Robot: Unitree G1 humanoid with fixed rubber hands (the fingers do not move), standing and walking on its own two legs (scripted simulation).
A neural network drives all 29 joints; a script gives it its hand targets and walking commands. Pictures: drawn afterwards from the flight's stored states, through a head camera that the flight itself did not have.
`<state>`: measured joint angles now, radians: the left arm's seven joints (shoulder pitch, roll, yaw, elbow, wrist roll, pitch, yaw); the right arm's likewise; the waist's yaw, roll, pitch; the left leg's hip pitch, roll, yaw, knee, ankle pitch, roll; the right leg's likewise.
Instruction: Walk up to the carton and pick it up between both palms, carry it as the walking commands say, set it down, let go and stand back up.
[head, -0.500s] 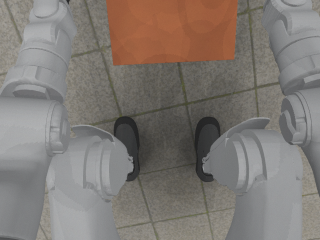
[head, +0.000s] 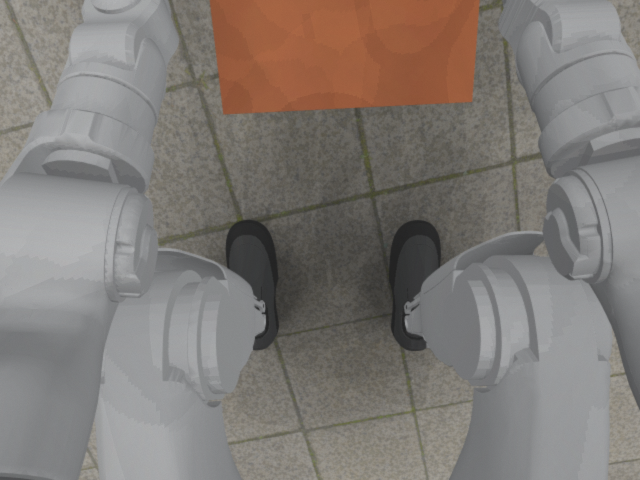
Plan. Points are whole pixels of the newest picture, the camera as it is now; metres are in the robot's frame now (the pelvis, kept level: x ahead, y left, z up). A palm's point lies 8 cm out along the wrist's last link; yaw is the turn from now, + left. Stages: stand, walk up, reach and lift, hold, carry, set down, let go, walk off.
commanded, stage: reach and lift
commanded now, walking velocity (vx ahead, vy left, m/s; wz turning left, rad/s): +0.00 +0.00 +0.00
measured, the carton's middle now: out of the picture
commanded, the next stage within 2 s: none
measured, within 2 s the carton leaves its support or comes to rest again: leaves its support in 0.88 s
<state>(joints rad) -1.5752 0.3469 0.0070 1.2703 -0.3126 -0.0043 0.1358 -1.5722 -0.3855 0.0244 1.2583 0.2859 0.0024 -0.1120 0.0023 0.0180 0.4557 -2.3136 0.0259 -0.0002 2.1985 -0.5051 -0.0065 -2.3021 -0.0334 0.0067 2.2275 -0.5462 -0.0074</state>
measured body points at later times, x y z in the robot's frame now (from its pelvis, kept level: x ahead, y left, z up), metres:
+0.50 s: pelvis +0.00 +0.00 +0.00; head +0.38 -0.01 +0.22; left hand +0.57 +0.15 -0.20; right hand +0.56 -0.18 -0.20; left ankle +0.13 +0.12 -0.32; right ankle +0.12 -0.12 -0.32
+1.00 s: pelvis +0.01 +0.00 -0.01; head +0.37 -0.01 +0.26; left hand +0.56 +0.15 -0.17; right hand +0.56 -0.17 -0.18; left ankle +0.13 +0.13 -0.32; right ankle +0.12 -0.12 -0.32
